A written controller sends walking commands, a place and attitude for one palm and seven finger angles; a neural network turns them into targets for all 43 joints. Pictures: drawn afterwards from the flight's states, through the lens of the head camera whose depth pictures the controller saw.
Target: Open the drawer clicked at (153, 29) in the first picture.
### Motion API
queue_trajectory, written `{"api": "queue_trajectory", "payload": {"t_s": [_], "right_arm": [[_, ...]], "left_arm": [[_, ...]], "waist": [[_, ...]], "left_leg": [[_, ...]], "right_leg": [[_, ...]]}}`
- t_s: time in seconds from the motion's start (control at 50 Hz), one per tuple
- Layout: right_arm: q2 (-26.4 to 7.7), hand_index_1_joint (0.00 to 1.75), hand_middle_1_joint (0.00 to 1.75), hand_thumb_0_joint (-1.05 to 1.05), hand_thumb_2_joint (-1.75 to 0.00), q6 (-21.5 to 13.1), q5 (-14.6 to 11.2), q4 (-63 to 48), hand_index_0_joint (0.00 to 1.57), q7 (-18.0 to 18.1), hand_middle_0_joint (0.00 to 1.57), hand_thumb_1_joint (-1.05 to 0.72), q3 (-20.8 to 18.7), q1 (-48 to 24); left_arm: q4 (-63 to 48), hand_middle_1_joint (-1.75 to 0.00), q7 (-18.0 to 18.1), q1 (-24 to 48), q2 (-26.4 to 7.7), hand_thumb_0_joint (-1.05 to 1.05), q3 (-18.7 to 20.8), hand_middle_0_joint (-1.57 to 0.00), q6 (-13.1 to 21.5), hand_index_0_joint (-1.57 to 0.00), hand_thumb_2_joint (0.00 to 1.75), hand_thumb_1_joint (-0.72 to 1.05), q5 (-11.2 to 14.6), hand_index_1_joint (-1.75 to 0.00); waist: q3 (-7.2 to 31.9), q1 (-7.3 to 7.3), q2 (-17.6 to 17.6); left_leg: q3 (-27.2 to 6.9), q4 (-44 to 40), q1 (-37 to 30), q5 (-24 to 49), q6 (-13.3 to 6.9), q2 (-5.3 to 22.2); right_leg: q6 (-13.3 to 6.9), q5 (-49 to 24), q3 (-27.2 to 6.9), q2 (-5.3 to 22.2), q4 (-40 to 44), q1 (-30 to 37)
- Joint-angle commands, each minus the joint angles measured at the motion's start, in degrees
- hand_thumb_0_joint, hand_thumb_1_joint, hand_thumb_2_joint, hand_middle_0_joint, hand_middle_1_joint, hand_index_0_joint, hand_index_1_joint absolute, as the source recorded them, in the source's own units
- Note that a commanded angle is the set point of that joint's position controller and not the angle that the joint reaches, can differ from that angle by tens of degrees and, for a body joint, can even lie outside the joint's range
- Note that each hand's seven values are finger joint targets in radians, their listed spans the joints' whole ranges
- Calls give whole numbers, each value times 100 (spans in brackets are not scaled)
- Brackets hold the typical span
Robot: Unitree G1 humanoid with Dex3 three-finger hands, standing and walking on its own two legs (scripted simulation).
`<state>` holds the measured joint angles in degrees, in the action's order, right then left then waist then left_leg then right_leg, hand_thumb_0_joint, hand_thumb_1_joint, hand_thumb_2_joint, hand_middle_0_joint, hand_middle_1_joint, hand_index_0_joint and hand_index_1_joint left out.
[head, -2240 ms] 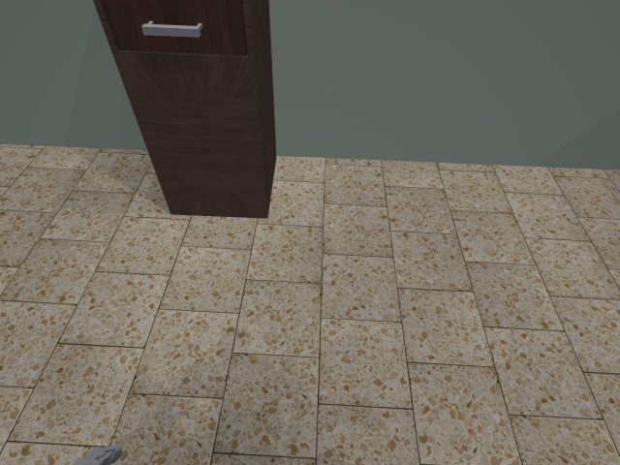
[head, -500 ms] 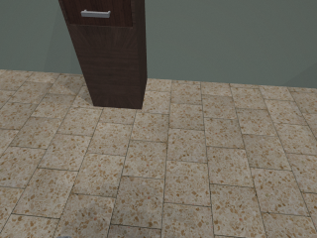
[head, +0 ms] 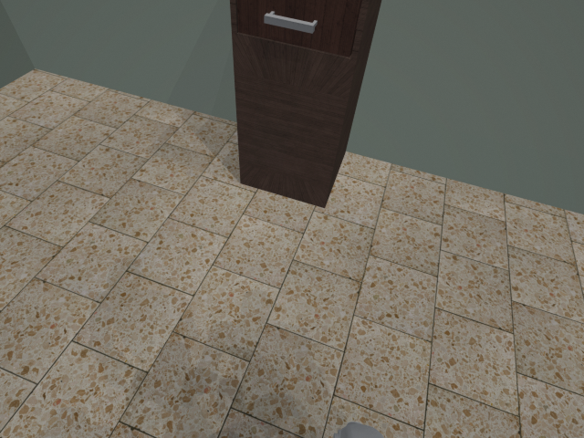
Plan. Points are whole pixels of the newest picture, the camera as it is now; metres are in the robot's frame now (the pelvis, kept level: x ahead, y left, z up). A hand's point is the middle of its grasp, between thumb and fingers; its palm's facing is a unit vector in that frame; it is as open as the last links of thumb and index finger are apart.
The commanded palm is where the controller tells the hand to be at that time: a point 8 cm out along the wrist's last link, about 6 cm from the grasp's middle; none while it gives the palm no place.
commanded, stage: walk to a spot facing it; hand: left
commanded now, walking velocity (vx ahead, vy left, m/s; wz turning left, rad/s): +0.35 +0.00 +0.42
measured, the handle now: (291, 20) +1.23 +0.02 +0.03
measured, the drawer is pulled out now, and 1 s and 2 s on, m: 0.00 0.00 0.00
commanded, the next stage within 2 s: turn to face it in 0.72 s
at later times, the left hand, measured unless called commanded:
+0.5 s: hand out of the picture +0.12 +0.16 -0.18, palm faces +0.32 -0.92 -0.21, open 7.3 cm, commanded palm none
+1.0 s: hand (134, 328) +0.33 +0.29 -0.18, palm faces +0.44 -0.88 -0.16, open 7.3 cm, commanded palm none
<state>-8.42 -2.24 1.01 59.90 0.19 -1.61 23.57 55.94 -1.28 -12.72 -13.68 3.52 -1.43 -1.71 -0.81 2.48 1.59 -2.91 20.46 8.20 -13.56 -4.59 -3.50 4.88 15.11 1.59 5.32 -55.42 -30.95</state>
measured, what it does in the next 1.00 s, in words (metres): walks ahead, turning left: right foot, then left foot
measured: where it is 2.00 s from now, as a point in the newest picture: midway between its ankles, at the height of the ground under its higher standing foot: (237, 379)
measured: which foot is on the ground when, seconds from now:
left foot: down 0.00-0.20, up 0.22-0.60, down 0.62-1.00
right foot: up 0.00-0.18, down 0.20-0.64, up 0.66-1.00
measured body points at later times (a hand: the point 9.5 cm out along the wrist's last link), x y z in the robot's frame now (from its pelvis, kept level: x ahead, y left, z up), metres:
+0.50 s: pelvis +0.18 -0.02 -0.01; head +0.20 +0.00 +0.44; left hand +0.11 +0.21 -0.16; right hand +0.35 -0.25 -0.14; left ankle +0.23 +0.12 -0.70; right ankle +0.16 -0.16 -0.75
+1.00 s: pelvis +0.34 +0.10 +0.00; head +0.34 +0.12 +0.45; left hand +0.31 +0.34 -0.16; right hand +0.46 -0.11 -0.14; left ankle +0.29 +0.13 -0.75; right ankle +0.48 -0.01 -0.68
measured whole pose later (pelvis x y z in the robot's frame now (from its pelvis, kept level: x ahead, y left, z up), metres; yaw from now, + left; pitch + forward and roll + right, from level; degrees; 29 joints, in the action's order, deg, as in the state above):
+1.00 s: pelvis +0.34 +0.10 +0.00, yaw +24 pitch -2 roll -1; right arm -9.3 -3.0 0.9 60.1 1.3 -1.6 16.0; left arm 57.8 0.3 -10.9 -11.4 2.4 -1.0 -1.3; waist -2.8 -0.6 2.9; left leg 6.7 20.2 4.2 -14.2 -5.4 -3.0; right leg 3.4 11.3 2.6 6.1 -55.2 -31.6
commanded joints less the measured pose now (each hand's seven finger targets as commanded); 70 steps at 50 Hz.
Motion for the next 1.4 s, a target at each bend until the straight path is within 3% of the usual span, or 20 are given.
{"api": "queue_trajectory", "payload": {"t_s": [0.0,0.08,0.14,0.16,0.18,0.2,0.24,0.32,0.52,0.58,0.6,0.62,0.74,1.06,1.14,1.16,1.18,1.2,1.3,1.38], "right_arm": [[-1160,30,30,0,-90,-132,16,-192,20,80,20,-90,-336,332],[-1205,30,30,0,-90,-110,53,-175,20,84,20,-90,-349,182],[-1244,30,30,0,-90,-80,32,-259,20,72,20,-90,-363,-209],[-1027,30,30,0,-90,-121,-27,-316,20,29,20,-90,-332,-149],[-625,30,30,0,-90,-184,-49,-554,20,-10,20,-90,-244,-12],[-937,30,30,0,-90,-177,35,-720,20,-39,20,-90,-329,-556],[-822,30,30,0,-90,-98,52,-700,20,-151,20,-90,-355,-792],[-587,30,30,0,-90,168,65,-583,20,-289,20,-90,-296,-946],[-626,30,30,0,-90,140,57,-1120,20,-456,20,-90,-172,-2161],[-1288,30,30,0,-90,56,117,-739,20,-297,20,-90,-370,-445],[-2117,30,30,0,-90,27,164,-616,20,-206,20,-90,-576,218],[-2430,30,30,0,-90,33,26,-539,20,-129,20,-90,-597,472],[-1234,30,30,0,-90,-207,-20,-707,20,17,20,-90,-247,-1072],[-907,30,30,0,-90,-34,70,4,20,255,20,-90,-204,-220],[-1060,30,30,0,-90,39,-14,-38,20,241,20,-90,-255,-224],[-1063,30,30,0,-90,41,-70,-152,20,219,20,-90,-265,-336],[-768,30,30,0,-90,9,-130,-407,20,187,20,-90,-234,-482],[-773,30,30,0,-90,42,-116,-535,20,244,20,-90,-219,-779],[-640,30,30,0,-90,360,8,-441,20,152,20,-90,-239,-814],[-647,30,30,0,-90,410,12,-574,20,115,20,-90,-255,-978]], "left_arm": [[-777,-30,-8,998,-278,0,77,-20,306,-20,90,90,30,-30],[-848,-30,-4,1075,-207,0,62,-20,374,-20,90,90,53,-30],[-540,-30,24,-37,-382,0,135,-20,464,-20,90,90,46,-30],[-320,-30,76,-754,-820,0,234,-20,564,-20,90,90,4,-30],[-204,-30,165,-1489,-1491,0,380,-20,591,-20,90,90,-36,-30],[-182,-30,185,-1636,-1447,0,336,-20,533,-20,90,90,51,-30],[-332,-30,200,-775,-1022,0,250,-20,549,-20,90,90,22,-30],[-274,-30,215,-463,-370,0,25,-20,653,-20,90,90,-8,-30],[55,-30,228,-1035,-854,0,97,-20,616,-20,90,90,-11,-30],[12,-30,180,-871,-1011,0,147,-20,582,-20,90,90,42,-30],[-206,-30,66,-1008,-705,0,129,-20,546,-20,90,90,129,-30],[-521,-30,48,-548,-637,0,71,-20,537,-20,90,90,134,-30],[68,-30,64,-878,-311,0,32,-20,304,-20,90,90,9,-30],[-242,-30,110,523,21,0,20,-20,28,-20,90,90,47,-30],[-175,-30,91,-146,-175,0,90,-20,116,-20,90,90,33,-30],[-32,-30,117,-811,-445,0,179,-20,202,-20,90,90,11,-30],[105,-30,199,-1384,-1053,0,297,-20,277,-20,90,90,8,-30],[106,-30,246,-1475,-1114,0,286,-20,233,-20,90,90,160,-30],[-412,-30,281,149,-651,0,209,-20,171,-20,90,90,93,-30],[-433,-30,214,117,-790,0,265,-20,132,-20,90,90,56,-30]], "waist": [[-271,166,-799],[-295,86,-916],[67,-476,-588],[473,-757,249],[1102,-930,1795],[686,-1010,887],[-19,-636,909],[-420,-212,700],[-361,-400,560],[733,503,-103],[1364,698,-1833],[1478,740,-1647],[387,-299,-716],[-534,-57,-780],[-7,-386,-570],[475,-699,-252],[923,-813,1084],[1031,-847,580],[244,-142,221],[193,-200,423]], "left_leg": [[-1797,-881,-643,19,-812,1550],[-1711,-497,-355,895,-723,1480],[-1309,672,634,1132,-346,1065],[-912,1953,1713,671,-41,705],[-14,3784,3003,-1703,293,-55],[-70,4578,3371,-1970,265,254],[-12,5251,3330,-1030,252,769],[275,4782,2897,-112,494,993],[1081,2010,1997,43,300,761],[1068,1020,-903,93,5,457],[-1369,615,-2374,461,-595,2053],[-2753,-119,-2552,1126,-1042,2871],[-447,-479,8,2059,-448,1800],[559,71,-715,4043,-377,2149],[940,1498,-634,4730,-51,1978],[1188,2707,78,3956,242,1718],[1560,4528,1872,-20,673,806],[713,5239,2208,-2186,762,586],[310,4658,1968,-983,927,1051],[447,3962,1846,-717,984,906]], "right_leg": [[36,125,-7,75,744,-841],[-45,259,132,-134,1640,-23],[-183,-324,286,-391,2857,2238],[-463,-81,-546,447,3232,3877],[-1058,586,-2906,2343,3892,4918],[-1323,992,-3182,2493,4205,4426],[-1208,2510,-2621,2237,4586,2921],[-859,-62,-247,1448,4465,2008],[-824,-2229,981,1532,3837,2826],[-528,-2989,1497,1261,915,1985],[-136,463,1471,273,-1214,131],[-172,1899,546,-21,-2088,-861],[-87,274,27,554,-1419,19],[-403,297,270,-118,1150,249],[-566,-298,550,-481,2371,1649],[-776,-1980,35,-51,2819,2856],[-1633,-5254,-2133,1566,2884,4164],[-2252,-6114,-2400,2042,3072,3996],[-1574,-2750,-1337,944,3715,1855],[-1474,-1831,-1428,603,3754,1540]]}}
